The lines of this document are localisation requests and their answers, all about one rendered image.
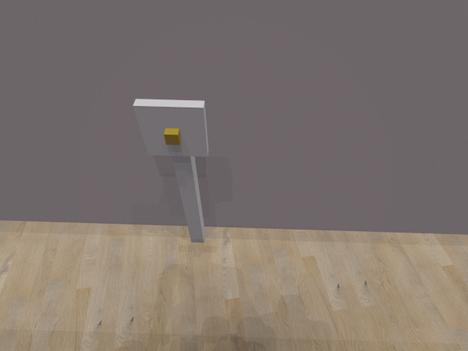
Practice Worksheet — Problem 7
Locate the button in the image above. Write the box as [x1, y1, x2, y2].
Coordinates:
[164, 128, 181, 145]

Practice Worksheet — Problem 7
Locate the panel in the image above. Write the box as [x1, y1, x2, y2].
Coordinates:
[133, 99, 208, 243]

